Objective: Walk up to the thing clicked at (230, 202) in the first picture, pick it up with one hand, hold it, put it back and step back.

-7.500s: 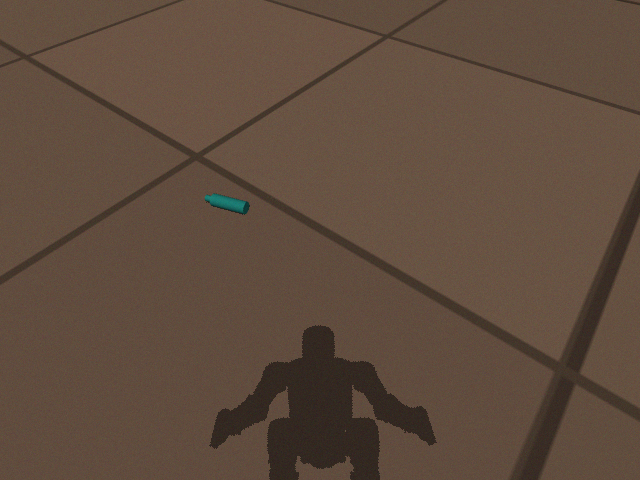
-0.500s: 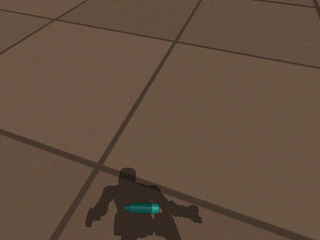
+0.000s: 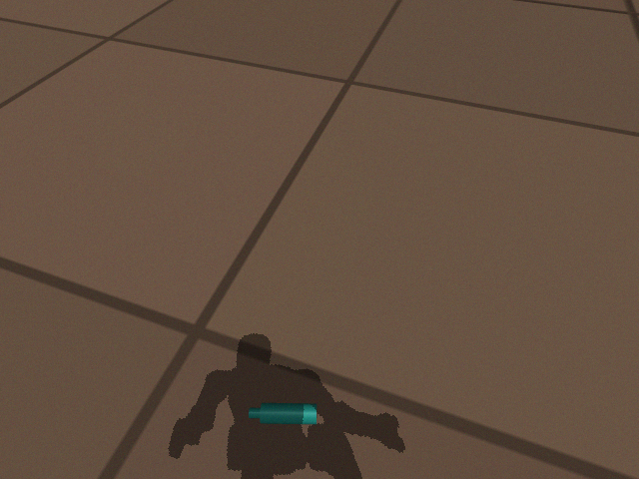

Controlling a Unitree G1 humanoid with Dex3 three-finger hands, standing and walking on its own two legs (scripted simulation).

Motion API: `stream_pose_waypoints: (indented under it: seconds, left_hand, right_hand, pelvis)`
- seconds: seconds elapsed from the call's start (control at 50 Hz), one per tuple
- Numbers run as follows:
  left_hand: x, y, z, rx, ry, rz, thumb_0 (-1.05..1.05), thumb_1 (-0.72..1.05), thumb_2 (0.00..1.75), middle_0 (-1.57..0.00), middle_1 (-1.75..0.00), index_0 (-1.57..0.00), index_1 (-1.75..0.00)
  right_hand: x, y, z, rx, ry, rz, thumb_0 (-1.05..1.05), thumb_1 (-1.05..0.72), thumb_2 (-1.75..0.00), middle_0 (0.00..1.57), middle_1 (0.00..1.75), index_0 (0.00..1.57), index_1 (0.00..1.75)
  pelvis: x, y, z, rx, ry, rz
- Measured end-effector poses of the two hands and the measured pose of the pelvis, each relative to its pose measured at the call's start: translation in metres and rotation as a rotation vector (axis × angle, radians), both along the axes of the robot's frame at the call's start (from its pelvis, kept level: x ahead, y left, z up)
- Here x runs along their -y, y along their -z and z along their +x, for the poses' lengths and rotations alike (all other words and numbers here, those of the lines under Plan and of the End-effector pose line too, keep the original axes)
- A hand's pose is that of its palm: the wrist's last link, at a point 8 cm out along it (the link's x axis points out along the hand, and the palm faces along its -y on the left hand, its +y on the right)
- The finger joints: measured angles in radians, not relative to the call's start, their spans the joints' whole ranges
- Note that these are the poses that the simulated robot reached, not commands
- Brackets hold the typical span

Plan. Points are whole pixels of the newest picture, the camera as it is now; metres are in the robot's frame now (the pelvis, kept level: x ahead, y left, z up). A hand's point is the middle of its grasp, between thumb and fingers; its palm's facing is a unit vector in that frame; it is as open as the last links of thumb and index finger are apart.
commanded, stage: stand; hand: left
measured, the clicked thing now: (283, 413) +0.42 +0.12 -0.75
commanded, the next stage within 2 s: walk up in 0.54 s
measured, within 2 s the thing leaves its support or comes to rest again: neither
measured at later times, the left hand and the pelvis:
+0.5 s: hand out of the picture +0.07 +0.26 -0.16, palm faces -0.03 -0.94 -0.34, open 7.3 cm; pelvis +0.00 +0.00 +0.00, yaw +0 degrees
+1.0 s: hand out of the picture +0.05 +0.13 -0.17, palm faces -0.10 -0.93 -0.36, open 7.3 cm; pelvis -0.02 -0.13 -0.03, yaw -4 degrees
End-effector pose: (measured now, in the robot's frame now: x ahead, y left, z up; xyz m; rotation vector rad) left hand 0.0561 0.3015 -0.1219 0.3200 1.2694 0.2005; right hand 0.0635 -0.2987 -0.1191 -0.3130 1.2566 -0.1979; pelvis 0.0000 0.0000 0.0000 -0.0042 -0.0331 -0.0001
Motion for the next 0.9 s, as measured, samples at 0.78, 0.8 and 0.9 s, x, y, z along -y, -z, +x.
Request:
stream_pose_waypoints:
  seconds: [0.78, 0.8, 0.9]
  left_hand:
    - [0.016, 0.009, 0.022, 0.015, 0.053, 0.041, 0.00, 0.91, 0.90, -0.20, -0.30, -0.20, -0.30]
    - [0.024, 0.010, 0.022, 0.013, 0.064, 0.044, 0.00, 0.91, 0.90, -0.20, -0.30, -0.20, -0.30]
    - [0.076, 0.016, 0.011, 0.011, 0.091, 0.056, 0.00, 0.91, 0.90, -0.19, -0.30, -0.20, -0.30]
  right_hand:
    - [0.109, -0.021, -0.050, -0.002, 0.047, -0.240, 0.01, -0.90, -0.89, 0.21, 0.30, 0.21, 0.30]
    - [0.123, -0.020, -0.054, -0.005, 0.050, -0.254, 0.01, -0.90, -0.89, 0.21, 0.30, 0.21, 0.30]
    - [0.185, 0.001, -0.062, -0.010, 0.073, -0.276, 0.01, -0.90, -0.90, 0.20, 0.30, 0.20, 0.30]
  pelvis:
    - [0.058, 0.021, -0.017, -0.016, 0.051, 0.041]
    - [0.065, 0.025, -0.018, -0.012, 0.059, 0.043]
    - [0.106, 0.042, -0.025, 0.013, 0.058, -0.001]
